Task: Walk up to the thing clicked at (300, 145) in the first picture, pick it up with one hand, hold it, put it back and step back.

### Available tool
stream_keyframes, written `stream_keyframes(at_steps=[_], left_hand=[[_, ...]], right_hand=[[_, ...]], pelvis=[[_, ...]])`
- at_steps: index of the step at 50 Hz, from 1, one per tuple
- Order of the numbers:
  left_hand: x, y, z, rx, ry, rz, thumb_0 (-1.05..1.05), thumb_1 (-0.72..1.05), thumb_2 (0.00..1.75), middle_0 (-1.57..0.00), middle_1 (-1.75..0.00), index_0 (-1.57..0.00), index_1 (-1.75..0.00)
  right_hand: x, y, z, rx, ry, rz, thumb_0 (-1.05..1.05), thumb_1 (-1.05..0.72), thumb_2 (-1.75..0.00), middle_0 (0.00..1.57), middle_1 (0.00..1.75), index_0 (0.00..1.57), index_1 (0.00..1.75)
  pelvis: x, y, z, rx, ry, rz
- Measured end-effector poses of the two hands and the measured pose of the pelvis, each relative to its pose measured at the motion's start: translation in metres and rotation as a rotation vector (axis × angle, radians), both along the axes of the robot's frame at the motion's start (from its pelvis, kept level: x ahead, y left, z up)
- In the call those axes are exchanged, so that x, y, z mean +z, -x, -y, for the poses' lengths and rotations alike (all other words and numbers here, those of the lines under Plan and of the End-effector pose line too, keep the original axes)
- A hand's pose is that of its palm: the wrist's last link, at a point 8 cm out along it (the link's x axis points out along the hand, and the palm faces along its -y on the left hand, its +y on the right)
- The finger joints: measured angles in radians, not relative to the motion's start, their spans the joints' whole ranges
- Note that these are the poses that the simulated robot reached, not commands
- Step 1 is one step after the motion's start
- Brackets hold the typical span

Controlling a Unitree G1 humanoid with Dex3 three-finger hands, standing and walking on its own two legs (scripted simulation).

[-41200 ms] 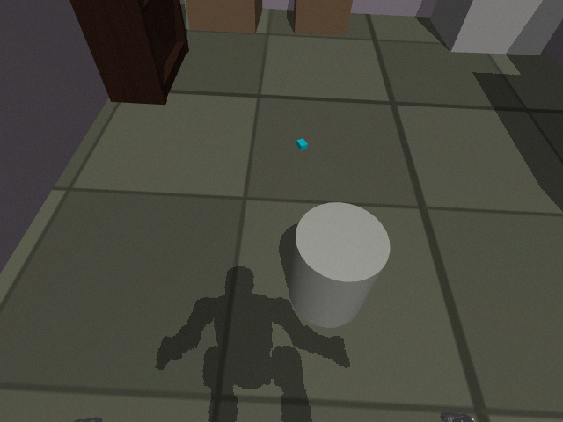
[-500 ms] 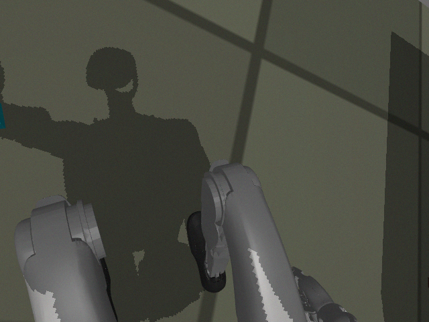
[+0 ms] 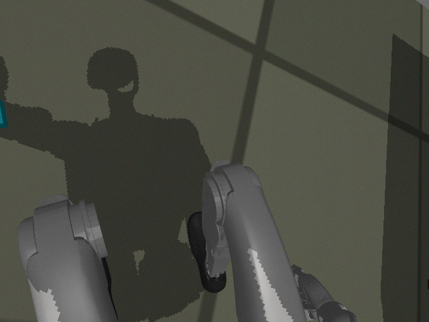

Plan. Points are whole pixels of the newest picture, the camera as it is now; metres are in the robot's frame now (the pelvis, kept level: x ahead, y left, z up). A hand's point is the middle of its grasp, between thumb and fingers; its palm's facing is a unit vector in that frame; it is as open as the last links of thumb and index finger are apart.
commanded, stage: approach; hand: left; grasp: from above
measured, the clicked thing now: out of the picture +0.50 +0.32 -0.30
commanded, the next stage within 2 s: close in in 0.68 s
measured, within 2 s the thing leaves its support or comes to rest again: neither
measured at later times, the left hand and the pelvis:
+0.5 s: hand out of the picture +0.51 +0.29 -0.17, palm faces -0.40 -0.05 -0.92, open 13.8 cm; pelvis +0.00 +0.00 +0.00, yaw -1 degrees
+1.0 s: hand out of the picture +0.48 +0.31 -0.19, palm faces -0.47 -0.07 -0.88, open 14.1 cm; pelvis +0.00 +0.00 +0.00, yaw -1 degrees
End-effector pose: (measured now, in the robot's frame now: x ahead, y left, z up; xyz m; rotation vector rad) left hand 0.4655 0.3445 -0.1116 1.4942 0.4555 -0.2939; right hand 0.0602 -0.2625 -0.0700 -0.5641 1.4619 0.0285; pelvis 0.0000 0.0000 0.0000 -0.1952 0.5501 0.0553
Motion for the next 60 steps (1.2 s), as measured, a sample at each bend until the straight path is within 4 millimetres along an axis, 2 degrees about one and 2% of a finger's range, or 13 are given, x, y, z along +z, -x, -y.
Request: stream_keyframes(at_steps=[10,15,21,25,29,37,53,60], left_hand=[[-0.001,-0.005,0.0,0.01,-0.02,-0.014,0.0,-0.38,0.9,-0.23,-0.81,-0.21,-0.83],[-0.004,-0.012,0.017,-0.034,0.0,-0.015,0.0,-0.4,0.91,-0.19,-0.88,-0.19,-0.88],[-0.001,-0.033,0.042,-0.066,0.016,0.044,0.0,-0.44,0.94,-0.15,-0.93,-0.15,-0.93],[0.003,-0.043,0.049,-0.042,-0.001,0.069,0.0,-0.46,0.96,-0.14,-0.94,-0.14,-0.94],[0.005,-0.043,0.047,-0.001,-0.031,0.047,0.0,-0.47,0.97,-0.13,-0.94,-0.13,-0.95],[-0.004,-0.028,0.036,0.026,-0.026,-0.052,0.0,-0.49,0.98,-0.12,-0.95,-0.11,-0.95],[-0.025,-0.02,0.03,-0.034,0.019,-0.008,0.0,-0.51,1.01,-0.1,-0.97,-0.09,-0.98],[-0.035,-0.023,0.034,-0.011,0.011,-0.002,0.0,-0.5,1.02,-0.1,-0.95,-0.09,-0.96]], right_hand=[[-0.001,0.005,-0.001,-0.009,-0.002,-0.002,0.0,-0.9,-0.89,0.2,0.3,0.2,0.3],[0.0,0.01,-0.001,-0.015,-0.001,-0.016,0.0,-0.9,-0.89,0.2,0.3,0.2,0.3],[0.004,0.018,-0.001,-0.033,0.011,-0.01,0.0,-0.9,-0.89,0.2,0.3,0.2,0.3],[0.005,0.026,-0.001,-0.055,0.008,-0.002,0.0,-0.9,-0.89,0.2,0.3,0.2,0.3],[0.003,0.032,-0.001,-0.074,-0.007,-0.007,0.0,-0.9,-0.89,0.2,0.3,0.2,0.3],[-0.002,0.035,-0.001,-0.063,-0.019,-0.03,0.0,-0.9,-0.89,0.2,0.3,0.2,0.3],[0.009,0.01,0.005,0.024,0.037,-0.023,0.0,-0.9,-0.89,0.2,0.3,0.2,0.3],[0.008,0.01,-0.001,0.034,0.024,-0.005,0.0,-0.89,-0.89,0.2,0.3,0.2,0.3]], pelvis=[[-0.001,0.0,0.0,0.0,-0.002,0.0],[-0.001,0.0,0.0,-0.002,-0.004,-0.003],[-0.002,0.0,0.001,-0.006,-0.002,-0.006],[-0.002,-0.001,0.002,-0.011,-0.002,-0.013],[-0.002,0.0,0.003,-0.016,-0.009,-0.015],[-0.001,0.003,0.004,-0.013,-0.013,-0.004],[-0.004,-0.001,0.002,-0.011,0.006,0.006],[-0.006,-0.002,0.001,-0.017,0.009,0.012]])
